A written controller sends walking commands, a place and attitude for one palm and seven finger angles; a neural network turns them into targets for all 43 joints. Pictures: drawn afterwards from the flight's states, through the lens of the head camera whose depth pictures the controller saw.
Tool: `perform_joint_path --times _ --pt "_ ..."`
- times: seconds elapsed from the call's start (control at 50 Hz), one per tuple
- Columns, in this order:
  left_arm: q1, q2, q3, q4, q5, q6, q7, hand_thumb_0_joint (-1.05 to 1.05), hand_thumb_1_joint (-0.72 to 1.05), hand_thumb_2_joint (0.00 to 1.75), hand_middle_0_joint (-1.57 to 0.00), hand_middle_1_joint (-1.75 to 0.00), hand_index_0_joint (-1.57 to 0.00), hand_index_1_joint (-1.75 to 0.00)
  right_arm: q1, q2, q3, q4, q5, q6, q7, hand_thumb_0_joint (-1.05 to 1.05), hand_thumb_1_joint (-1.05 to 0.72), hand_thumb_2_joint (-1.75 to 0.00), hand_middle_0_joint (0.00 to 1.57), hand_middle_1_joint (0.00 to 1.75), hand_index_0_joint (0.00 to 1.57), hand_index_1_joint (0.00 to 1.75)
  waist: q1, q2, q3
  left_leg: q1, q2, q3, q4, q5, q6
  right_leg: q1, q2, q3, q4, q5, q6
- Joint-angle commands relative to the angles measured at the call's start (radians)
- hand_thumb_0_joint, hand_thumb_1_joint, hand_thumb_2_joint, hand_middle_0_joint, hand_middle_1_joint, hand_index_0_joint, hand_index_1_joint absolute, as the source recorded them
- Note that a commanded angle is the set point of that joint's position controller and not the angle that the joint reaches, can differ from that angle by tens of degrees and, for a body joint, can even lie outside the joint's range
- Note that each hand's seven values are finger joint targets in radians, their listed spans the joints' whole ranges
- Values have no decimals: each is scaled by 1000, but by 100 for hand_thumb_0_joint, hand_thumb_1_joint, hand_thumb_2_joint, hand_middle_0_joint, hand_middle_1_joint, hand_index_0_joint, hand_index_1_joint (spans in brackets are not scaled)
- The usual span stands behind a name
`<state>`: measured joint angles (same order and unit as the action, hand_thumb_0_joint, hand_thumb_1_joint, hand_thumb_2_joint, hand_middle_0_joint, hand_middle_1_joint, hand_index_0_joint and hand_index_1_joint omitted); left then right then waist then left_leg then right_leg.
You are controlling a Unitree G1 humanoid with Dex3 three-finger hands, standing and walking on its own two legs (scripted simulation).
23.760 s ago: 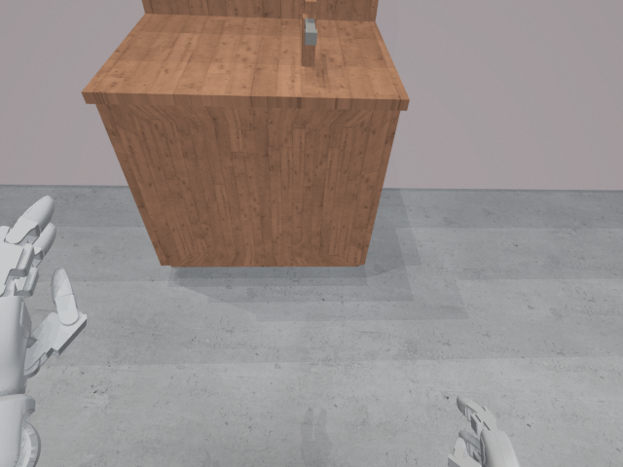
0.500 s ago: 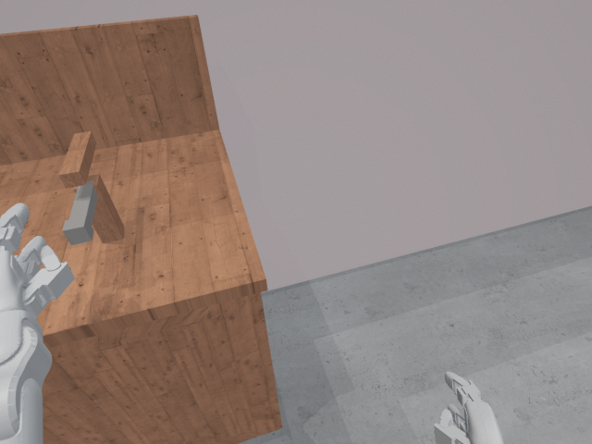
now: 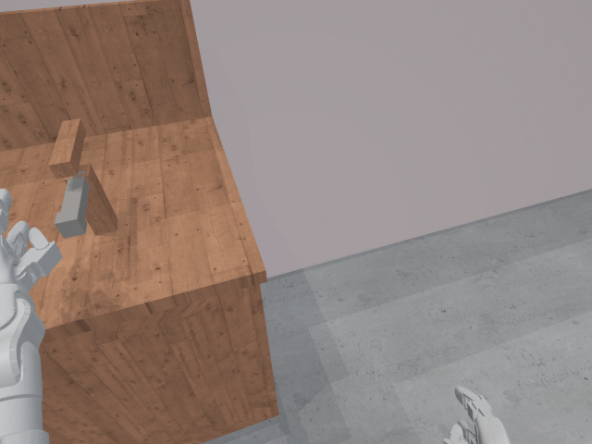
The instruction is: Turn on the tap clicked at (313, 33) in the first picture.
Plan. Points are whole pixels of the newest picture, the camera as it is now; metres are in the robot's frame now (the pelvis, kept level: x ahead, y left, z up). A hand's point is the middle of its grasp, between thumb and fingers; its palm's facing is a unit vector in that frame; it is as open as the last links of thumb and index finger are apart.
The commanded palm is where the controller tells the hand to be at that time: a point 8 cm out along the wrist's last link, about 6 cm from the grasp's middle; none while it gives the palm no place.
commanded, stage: reach beside the lever's end, fingers flat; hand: left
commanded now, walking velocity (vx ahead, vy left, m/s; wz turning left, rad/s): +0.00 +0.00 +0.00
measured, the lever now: (71, 223) +0.34 +0.36 +0.14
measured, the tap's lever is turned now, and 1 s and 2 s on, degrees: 0 2 18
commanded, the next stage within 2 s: push the lever round in 0.74 s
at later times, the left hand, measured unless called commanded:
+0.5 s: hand (59, 229) +0.33 +0.37 +0.14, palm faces +0.61 -0.79 -0.07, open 7.8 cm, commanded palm +0.27 +0.39 +0.14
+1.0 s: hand (50, 238) +0.31 +0.37 +0.14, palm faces +0.62 -0.78 -0.06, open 7.8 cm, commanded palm +0.27 +0.39 +0.14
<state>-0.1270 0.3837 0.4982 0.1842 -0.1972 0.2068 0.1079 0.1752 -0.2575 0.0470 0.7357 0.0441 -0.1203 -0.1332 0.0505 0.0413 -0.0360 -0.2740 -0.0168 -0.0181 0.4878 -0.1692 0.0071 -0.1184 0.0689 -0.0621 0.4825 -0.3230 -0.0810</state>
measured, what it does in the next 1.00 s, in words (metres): stands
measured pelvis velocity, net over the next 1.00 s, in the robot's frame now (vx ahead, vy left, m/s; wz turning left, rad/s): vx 0.00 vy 0.02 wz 0.00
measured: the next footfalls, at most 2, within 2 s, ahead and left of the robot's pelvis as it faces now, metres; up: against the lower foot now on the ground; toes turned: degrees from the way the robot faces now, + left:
none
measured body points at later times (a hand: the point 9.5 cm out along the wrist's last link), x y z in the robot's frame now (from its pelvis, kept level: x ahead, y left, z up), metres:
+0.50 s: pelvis +0.00 +0.02 +0.00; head +0.00 +0.01 +0.45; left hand +0.29 +0.41 +0.15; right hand +0.13 -0.25 -0.11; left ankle +0.06 +0.12 -0.74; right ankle -0.03 -0.06 -0.74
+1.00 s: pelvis +0.00 +0.02 +0.00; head -0.02 +0.01 +0.45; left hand +0.27 +0.41 +0.15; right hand +0.17 -0.22 -0.09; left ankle +0.06 +0.12 -0.74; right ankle -0.03 -0.06 -0.74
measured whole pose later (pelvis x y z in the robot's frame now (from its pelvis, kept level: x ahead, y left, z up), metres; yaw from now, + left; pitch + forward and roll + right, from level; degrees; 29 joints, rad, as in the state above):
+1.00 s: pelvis +0.00 +0.02 +0.00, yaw +0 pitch +0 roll -1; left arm -0.27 0.43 0.51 0.41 -0.17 0.11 0.09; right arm 0.19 -0.26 0.05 0.70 0.04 -0.09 -0.13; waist 0.04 0.03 -0.04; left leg -0.35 -0.02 -0.02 0.54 -0.18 0.03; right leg -0.18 0.06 -0.06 0.51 -0.33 -0.06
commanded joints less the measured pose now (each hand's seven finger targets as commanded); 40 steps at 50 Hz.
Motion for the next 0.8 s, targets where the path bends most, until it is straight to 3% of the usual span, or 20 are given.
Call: perform_joint_path --times 0.0,0.04,0.1,0.14,0.16,0.18,0.28,0.3,0.34,0.38,0.44,0.48,0.56,0.58,0.64,0.68,0.7,0.78 --pt "-397 308 47 -159 21 -102 -2 0 90 90 -16 -16 -16 -16 -124 -125 -43 -150 -5 -53 -12 0 -90 -90 20 30 20 30 -25 48 -141 153 -5 -21 -36 40 38 -149 -56 77 -114 180 74" --pt "-377 344 85 -129 21 -116 -1 0 90 90 -15 -16 -15 -16 -110 -128 -48 -148 -7 -50 -11 0 -90 -90 20 30 20 30 -17 45 -173 150 -5 -20 -28 53 38 -135 -56 79 -106 207 77" --pt "-388 337 72 -72 26 -127 -10 0 90 90 -15 -15 -15 -15 -90 -131 -48 -150 -4 -44 -6 0 -90 -90 20 30 20 30 -21 22 -170 139 -3 -23 -26 71 39 -140 -50 66 -90 220 73" --pt "-408 344 73 -40 24 -134 -15 0 90 90 -15 -15 -15 -15 -83 -132 -47 -148 -2 -39 -5 0 -90 -90 20 30 20 30 -28 44 -155 133 -2 -23 -23 57 39 -155 -50 71 -95 204 74" --pt "-405 389 115 -9 25 -135 -12 0 90 90 -15 -15 -15 -15 -70 -137 -50 -149 -3 -36 -5 0 -90 -90 20 30 20 30 -20 9 -166 113 -3 -27 -21 52 41 -145 -51 72 -92 207 77" --pt "-424 392 108 11 28 -135 -17 0 90 90 -15 -15 -15 -15 -69 -140 -50 -149 -4 -31 -5 0 -90 -90 20 30 20 30 -27 8 -163 105 -3 -23 -16 52 42 -149 -55 76 -89 218 81" --pt "-505 414 99 37 47 -192 -21 0 90 90 -15 -15 -15 -15 -35 -145 -56 -147 -9 -22 0 0 -90 -90 20 30 20 30 -43 80 -193 125 -1 -26 2 76 43 -176 -44 74 -70 217 71" --pt "-485 430 117 47 50 -204 -22 0 90 90 -15 -15 -15 -15 -23 -147 -60 -148 -10 -20 1 0 -90 -90 20 30 20 30 -35 76 -215 128 0 -29 6 90 42 -168 -40 71 -61 227 68" --pt "-511 373 60 43 48 -222 -30 0 90 90 -15 -15 -15 -15 -18 -144 -58 -150 -7 -20 4 0 -90 -90 20 30 20 30 -49 99 -206 142 3 -37 8 87 41 -194 -35 66 -58 208 64" --pt "-477 400 90 58 39 -224 -36 0 90 90 -15 -15 -15 -15 -10 -153 -64 -151 -6 -19 2 0 -90 -90 20 30 20 30 -43 73 -217 143 6 -41 8 90 42 -192 -32 62 -56 206 64" --pt "-489 368 67 57 27 -216 -40 0 90 90 -15 -15 -15 -15 -10 -153 -64 -154 -1 -18 1 0 -90 -90 20 30 20 30 -45 48 -217 141 10 -47 2 80 42 -194 -31 59 -59 194 65" --pt "-461 397 99 27 29 -212 -30 0 90 90 -15 -15 -15 -15 -11 -154 -66 -159 -3 -16 4 0 -90 -90 20 30 20 30 -29 78 -239 146 8 -47 2 108 41 -173 -31 60 -52 219 62" --pt "-362 393 130 -5 25 -200 -17 0 90 90 -15 -15 -15 -15 -19 -150 -69 -173 -3 -11 12 0 -90 -90 20 30 20 30 -11 48 -241 143 11 -42 0 140 41 -152 -27 54 -45 244 63" --pt "-368 367 102 -28 22 -198 -19 0 90 90 -15 -15 -15 -15 -27 -147 -65 -177 0 -10 13 0 -90 -90 20 30 20 30 -17 68 -228 145 11 -41 -1 131 40 -160 -27 54 -46 235 62" --pt "-420 375 106 -66 26 -197 -8 0 90 90 -15 -15 -15 -15 -37 -146 -62 -174 -3 -11 7 0 -90 -90 20 30 20 30 -29 90 -204 150 16 -52 -12 91 38 -184 -25 53 -57 182 59" --pt "-394 360 100 -62 25 -192 -7 0 90 90 -15 -15 -15 -15 -43 -145 -61 -175 -6 -13 5 0 -90 -90 20 30 20 30 -27 73 -193 153 15 -50 -12 90 40 -186 -24 54 -59 183 58" --pt "-399 381 117 -65 28 -190 -5 0 90 90 -15 -15 -15 -15 -41 -146 -60 -173 -6 -12 4 0 -90 -90 20 30 20 30 -26 72 -195 147 16 -53 -16 89 37 -181 -24 52 -58 179 57" --pt "-432 334 63 -68 29 -179 -13 0 90 90 -15 -15 -15 -15 -60 -141 -54 -173 -4 -13 -2 0 -90 -90 20 30 20 30 -39 71 -176 157 16 -53 -22 55 38 -199 -27 55 -71 152 58"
